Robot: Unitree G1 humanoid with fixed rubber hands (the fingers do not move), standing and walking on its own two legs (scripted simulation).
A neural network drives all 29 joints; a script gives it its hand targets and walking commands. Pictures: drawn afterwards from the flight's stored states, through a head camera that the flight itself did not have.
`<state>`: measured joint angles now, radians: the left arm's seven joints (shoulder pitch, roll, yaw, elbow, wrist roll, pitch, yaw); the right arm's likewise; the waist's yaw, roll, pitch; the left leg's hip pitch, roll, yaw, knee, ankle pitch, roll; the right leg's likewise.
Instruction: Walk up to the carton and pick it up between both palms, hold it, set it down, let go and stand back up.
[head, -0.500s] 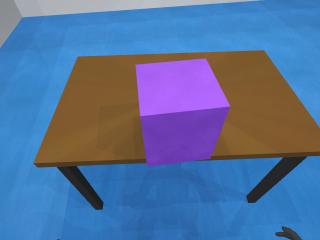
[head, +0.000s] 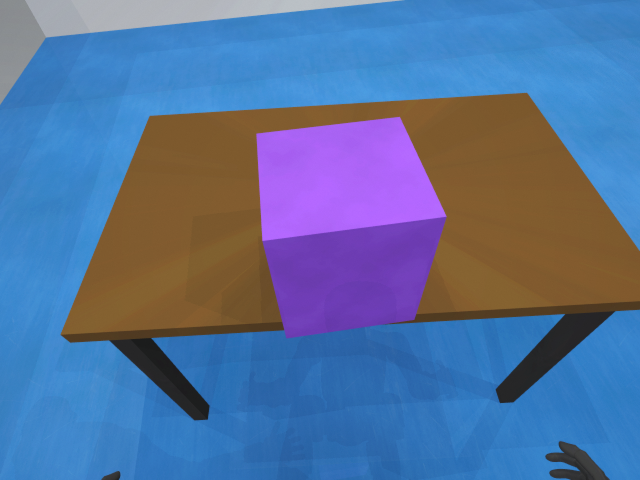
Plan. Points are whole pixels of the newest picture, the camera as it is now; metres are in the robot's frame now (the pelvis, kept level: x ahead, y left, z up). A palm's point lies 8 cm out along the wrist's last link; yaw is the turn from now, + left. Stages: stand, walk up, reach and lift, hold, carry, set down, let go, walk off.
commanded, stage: walk up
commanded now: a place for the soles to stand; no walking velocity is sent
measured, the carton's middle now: (340, 232) +0.46 -0.02 +0.01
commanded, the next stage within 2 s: reach and lift in 0.68 s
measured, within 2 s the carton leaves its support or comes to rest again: neither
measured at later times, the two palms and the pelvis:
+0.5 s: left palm out of the picture +0.09 +0.31 -0.09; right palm out of the picture +0.10 -0.31 -0.09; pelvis +0.00 +0.00 +0.00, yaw +0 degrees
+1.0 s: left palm (101, 457) +0.18 +0.30 -0.06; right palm out of the picture +0.12 -0.30 -0.10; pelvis +0.00 +0.00 +0.00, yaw +1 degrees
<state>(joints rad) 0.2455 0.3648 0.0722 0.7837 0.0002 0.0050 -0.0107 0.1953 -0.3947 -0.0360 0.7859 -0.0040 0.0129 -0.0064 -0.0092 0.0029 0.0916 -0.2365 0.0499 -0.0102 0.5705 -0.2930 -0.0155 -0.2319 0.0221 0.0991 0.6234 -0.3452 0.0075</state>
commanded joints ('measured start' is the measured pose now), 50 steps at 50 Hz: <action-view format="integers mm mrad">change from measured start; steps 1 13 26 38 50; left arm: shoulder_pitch -78 -62 -46 -368 -110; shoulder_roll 229 227 218 106 48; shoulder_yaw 11 17 11 -12 29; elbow -33 -34 -32 -322 -439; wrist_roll -11 6 -1 43 -2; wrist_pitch -27 -25 -34 313 269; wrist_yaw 24 15 18 50 55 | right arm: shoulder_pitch -81 -63 -57 -205 -75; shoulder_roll -201 -200 -201 -112 -129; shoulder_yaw -43 -46 -43 -198 -140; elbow -17 -21 -25 155 -38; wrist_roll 6 -9 -4 -144 4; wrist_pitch -24 -30 -39 -255 -345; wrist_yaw -1 3 0 74 82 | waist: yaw -5 -8 -5 -48 27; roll -19 -34 -20 -37 -77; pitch -136 -120 -175 9 -249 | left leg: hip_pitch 166 143 169 36 277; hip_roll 75 48 73 -7 -62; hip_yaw -28 -15 -18 128 76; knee -95 -105 -92 30 -69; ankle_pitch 169 -34 158 -124 322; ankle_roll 57 70 72 -12 -2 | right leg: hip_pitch -40 -62 9 -273 -27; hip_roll -122 -115 -109 -24 15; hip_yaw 131 157 115 -158 -156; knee -212 -262 -206 -57 -186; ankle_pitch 282 28 279 -87 525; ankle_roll -52 -67 -55 -78 -1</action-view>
